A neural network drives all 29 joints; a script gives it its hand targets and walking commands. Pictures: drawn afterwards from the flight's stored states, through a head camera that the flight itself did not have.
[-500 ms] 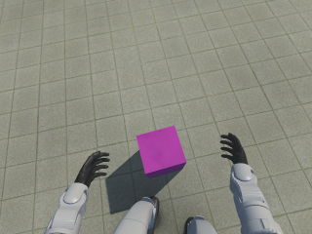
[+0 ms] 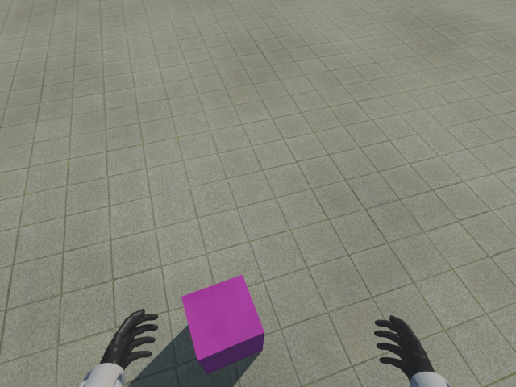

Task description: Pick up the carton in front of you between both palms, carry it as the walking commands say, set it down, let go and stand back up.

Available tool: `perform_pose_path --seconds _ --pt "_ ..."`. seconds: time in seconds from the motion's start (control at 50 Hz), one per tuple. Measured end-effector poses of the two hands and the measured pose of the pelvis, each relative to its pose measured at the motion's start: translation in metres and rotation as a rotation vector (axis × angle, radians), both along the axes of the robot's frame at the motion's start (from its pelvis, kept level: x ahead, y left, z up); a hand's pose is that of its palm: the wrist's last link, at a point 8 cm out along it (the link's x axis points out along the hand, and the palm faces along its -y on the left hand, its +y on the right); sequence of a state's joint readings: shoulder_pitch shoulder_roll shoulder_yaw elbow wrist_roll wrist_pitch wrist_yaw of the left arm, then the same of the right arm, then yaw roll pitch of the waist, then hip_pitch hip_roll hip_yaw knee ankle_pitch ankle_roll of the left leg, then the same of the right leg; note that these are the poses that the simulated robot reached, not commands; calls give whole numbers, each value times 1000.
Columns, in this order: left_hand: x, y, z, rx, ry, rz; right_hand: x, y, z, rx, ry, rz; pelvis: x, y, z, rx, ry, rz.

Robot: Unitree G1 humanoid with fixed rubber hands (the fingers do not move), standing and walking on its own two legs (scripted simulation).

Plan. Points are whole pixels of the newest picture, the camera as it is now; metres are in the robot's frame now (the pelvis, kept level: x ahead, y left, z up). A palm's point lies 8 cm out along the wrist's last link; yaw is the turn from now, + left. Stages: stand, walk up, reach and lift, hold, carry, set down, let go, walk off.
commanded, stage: let go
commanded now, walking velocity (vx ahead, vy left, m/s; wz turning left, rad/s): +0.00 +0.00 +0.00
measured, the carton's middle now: (224, 325) +0.38 +0.12 -0.65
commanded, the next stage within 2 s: stand in 0.36 s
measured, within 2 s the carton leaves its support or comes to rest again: neither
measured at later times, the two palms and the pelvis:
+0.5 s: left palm out of the picture +0.13 +0.30 -0.09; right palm out of the picture +0.11 -0.23 -0.08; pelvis -0.02 +0.03 -0.01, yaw -1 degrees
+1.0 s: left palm (62, 379) +0.14 +0.33 -0.11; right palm out of the picture +0.11 -0.25 -0.08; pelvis +0.01 +0.05 +0.00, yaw -2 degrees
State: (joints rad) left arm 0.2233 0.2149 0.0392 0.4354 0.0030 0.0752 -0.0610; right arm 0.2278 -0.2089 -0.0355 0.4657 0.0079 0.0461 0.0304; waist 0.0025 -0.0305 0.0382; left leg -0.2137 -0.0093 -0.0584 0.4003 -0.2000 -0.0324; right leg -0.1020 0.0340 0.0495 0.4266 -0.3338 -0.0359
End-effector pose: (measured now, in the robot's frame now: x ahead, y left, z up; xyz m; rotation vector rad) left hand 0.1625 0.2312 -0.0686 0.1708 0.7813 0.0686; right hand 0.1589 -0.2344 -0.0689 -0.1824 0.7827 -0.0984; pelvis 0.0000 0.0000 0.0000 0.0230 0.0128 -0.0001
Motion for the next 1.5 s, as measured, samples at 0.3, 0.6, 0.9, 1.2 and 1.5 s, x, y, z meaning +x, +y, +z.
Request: perform_pose_path --seconds 0.3,0.6,0.9,1.2,1.5 --pt "-20 28 1 46 27 56 -9 22 1 -2 -5 14 -15 15 -4 -9 -56 10" --pt "-42 84 -40 133 132 5 -59 -20 -7 -222 169 -81 -12 39 -9 -29 -5 -29" --pt "-21 95 -44 163 171 -12 -47 -15 -12 -215 202 -116 6 48 -6 -28 -12 -43" --pt "-37 103 -42 186 213 -4 -64 -21 -16 -211 247 -127 0 48 -2 -28 -34 -43" --pt "-70 110 -45 198 287 10 -87 -27 -19 -211 300 -130 -12 47 1 -29 -48 -39"
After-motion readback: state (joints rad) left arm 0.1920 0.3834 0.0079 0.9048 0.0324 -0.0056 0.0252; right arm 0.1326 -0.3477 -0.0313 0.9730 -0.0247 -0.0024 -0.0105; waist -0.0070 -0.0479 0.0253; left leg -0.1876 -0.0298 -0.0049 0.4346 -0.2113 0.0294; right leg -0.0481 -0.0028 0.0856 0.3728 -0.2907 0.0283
